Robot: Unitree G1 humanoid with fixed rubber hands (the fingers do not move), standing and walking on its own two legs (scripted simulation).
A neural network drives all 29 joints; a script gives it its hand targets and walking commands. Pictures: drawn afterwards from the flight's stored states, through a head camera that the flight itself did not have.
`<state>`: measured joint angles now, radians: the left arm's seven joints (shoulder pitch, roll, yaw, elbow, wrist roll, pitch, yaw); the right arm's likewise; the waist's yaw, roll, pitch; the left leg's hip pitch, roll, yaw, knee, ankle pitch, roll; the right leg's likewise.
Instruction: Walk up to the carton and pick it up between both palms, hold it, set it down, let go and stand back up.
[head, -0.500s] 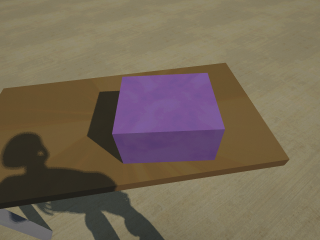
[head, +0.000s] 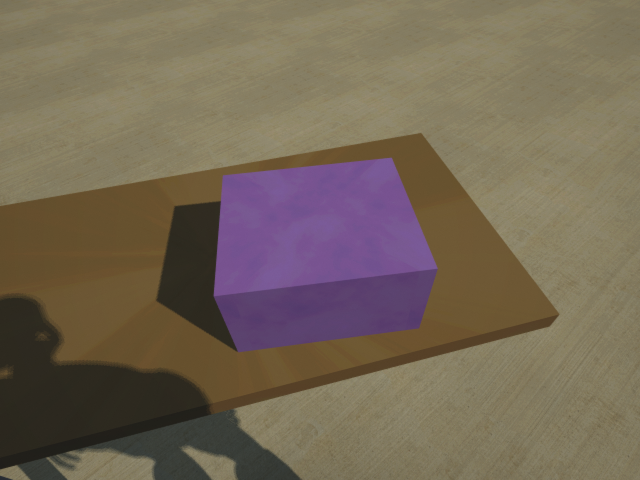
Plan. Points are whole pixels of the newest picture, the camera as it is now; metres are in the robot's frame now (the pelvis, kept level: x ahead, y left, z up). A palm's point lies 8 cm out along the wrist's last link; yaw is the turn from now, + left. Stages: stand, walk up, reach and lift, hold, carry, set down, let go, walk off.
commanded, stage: walk up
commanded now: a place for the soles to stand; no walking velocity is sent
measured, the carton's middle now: (318, 250) +0.51 +0.03 -0.05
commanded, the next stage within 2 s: reach and lift in 1.20 s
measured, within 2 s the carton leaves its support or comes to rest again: neither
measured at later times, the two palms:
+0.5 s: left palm out of the picture +0.06 +0.24 -0.13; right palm out of the picture +0.03 -0.27 -0.14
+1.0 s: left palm out of the picture +0.07 +0.24 -0.13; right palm out of the picture +0.03 -0.29 -0.13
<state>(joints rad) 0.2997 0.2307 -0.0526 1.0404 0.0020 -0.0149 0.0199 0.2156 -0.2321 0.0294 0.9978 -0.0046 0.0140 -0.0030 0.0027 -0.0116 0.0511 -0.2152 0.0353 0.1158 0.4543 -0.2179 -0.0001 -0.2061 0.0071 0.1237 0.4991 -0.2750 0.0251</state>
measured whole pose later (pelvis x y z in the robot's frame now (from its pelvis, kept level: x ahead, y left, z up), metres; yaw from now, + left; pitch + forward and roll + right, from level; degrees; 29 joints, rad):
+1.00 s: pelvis +0.00 -0.02 +0.00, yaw -5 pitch -1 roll +1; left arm 0.24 0.26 -0.03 0.99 0.00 0.02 0.02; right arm 0.22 -0.28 0.03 0.97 -0.01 0.02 -0.02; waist -0.01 -0.01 0.06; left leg -0.21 0.08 0.14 0.50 -0.27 -0.03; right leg -0.25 0.07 0.18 0.56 -0.29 0.00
